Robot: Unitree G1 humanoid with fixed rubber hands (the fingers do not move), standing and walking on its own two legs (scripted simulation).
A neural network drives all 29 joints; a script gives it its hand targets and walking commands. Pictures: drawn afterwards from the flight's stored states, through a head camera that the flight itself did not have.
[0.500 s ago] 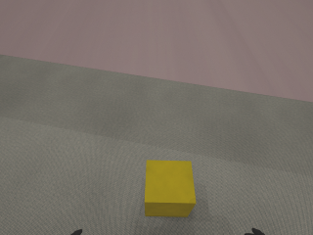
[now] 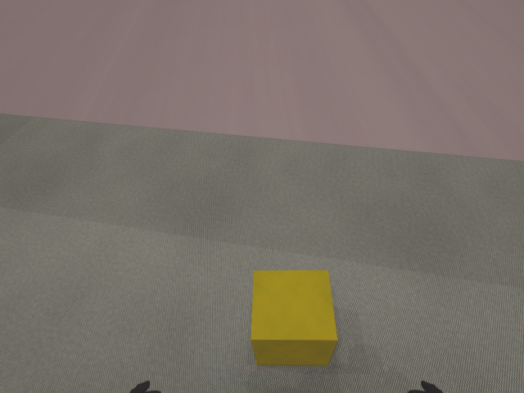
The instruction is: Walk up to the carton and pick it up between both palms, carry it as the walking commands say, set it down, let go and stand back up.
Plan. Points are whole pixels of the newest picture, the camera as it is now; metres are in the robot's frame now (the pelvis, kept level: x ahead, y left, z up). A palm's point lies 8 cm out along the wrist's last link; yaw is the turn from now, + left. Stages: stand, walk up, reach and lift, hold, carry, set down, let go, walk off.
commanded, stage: walk up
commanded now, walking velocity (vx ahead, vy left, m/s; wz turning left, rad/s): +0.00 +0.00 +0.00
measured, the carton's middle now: (291, 319) +0.47 -0.02 -0.63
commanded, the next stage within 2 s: none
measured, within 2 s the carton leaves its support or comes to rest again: neither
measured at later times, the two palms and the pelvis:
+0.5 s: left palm out of the picture +0.10 +0.27 -0.11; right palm out of the picture +0.13 -0.23 -0.11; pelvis +0.02 +0.01 +0.00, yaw +0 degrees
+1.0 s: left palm out of the picture +0.10 +0.25 -0.12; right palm out of the picture +0.13 -0.24 -0.10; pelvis +0.02 +0.01 +0.00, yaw +0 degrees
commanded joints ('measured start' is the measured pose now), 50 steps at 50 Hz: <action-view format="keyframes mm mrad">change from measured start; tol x16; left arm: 1 12 137 34 -16 8 -12 6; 50 32 140 31 -24 14 -2 12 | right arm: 1 -18 -95 -27 19 -18 -21 11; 50 7 -96 -29 -12 -22 -22 0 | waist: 1 -10 -78 -38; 18 20 -229 10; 27 -9 75 -157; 50 3 -37 -30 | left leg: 1 31 67 -52 -36 205 17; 14 -7 65 -52 -27 201 13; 16 -72 11 8 46 -150 34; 21 -57 4 63 79 -93 23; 23 -7 61 -34 -56 123 21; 25 91 169 -172 -38 687 47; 29 168 180 -164 -16 893 70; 36 29 87 -63 -11 453 24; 50 -19 70 -69 -29 250 19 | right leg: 1 -11 -123 110 -135 119 -19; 14 -2 -131 101 -135 50 -8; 18 -30 -222 206 -250 -403 -52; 21 -74 -213 173 -219 -268 -52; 24 -21 -97 37 -14 226 21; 29 2 -43 40 55 160 38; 37 91 -127 57 -36 472 14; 50 38 -120 72 -90 168 -6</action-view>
